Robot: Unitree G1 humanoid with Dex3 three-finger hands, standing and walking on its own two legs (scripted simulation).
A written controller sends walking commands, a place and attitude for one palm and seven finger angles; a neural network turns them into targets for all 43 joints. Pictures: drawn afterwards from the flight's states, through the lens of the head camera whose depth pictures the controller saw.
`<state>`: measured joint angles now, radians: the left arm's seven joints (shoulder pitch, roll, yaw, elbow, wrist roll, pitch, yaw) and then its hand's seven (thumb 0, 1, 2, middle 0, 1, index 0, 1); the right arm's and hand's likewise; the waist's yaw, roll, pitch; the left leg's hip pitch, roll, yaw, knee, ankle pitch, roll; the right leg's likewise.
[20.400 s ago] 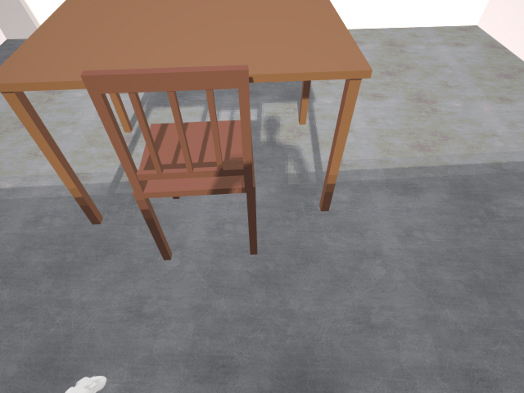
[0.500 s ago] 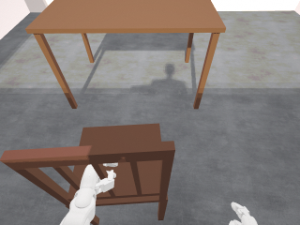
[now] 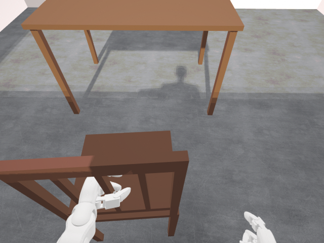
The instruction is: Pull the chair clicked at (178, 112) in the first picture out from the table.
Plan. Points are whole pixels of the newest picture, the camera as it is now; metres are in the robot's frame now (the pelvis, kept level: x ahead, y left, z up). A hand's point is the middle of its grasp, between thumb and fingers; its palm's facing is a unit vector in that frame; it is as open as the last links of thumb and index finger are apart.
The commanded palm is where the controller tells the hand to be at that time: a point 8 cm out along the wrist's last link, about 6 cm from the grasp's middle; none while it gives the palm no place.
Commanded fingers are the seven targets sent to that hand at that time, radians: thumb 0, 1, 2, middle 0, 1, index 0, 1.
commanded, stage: open the thumb and straighten the fingers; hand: left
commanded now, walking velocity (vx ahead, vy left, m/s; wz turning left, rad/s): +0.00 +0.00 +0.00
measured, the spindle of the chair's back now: (110, 193) +0.27 +0.15 -0.08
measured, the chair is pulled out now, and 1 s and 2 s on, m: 0.68 0.68 0.68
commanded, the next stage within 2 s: draw the fingers out of the gap in 0.50 s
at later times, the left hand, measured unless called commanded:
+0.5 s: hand (110, 196) +0.25 +0.15 -0.05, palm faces +0.04 -0.99 -0.15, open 17.0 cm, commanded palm +0.24 +0.19 -0.03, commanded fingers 0.00 -0.55 0.20 0.00 0.00 0.00 0.00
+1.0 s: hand (102, 224) +0.18 +0.15 -0.06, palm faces +0.05 -0.99 -0.14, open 17.5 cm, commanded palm +0.16 +0.20 -0.03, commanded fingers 0.00 -0.55 0.20 0.00 0.00 0.00 0.00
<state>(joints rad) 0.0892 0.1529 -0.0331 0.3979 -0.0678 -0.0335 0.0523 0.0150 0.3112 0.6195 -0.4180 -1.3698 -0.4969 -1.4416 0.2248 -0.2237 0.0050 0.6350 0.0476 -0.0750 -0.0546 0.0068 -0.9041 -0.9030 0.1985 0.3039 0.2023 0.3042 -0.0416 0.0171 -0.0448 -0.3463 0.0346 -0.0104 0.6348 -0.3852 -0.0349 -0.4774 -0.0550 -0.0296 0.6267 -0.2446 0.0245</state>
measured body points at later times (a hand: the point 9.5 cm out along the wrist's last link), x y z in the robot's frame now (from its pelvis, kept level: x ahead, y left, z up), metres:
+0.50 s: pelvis +0.02 +0.00 -0.02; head +0.06 -0.01 +0.42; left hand +0.24 +0.20 -0.04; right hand +0.19 -0.24 -0.11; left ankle -0.04 +0.14 -0.72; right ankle +0.04 -0.14 -0.72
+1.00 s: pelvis +0.02 +0.01 -0.04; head +0.06 +0.01 +0.41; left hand +0.18 +0.21 -0.04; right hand +0.21 -0.22 -0.11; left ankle -0.04 +0.14 -0.72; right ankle +0.04 -0.14 -0.72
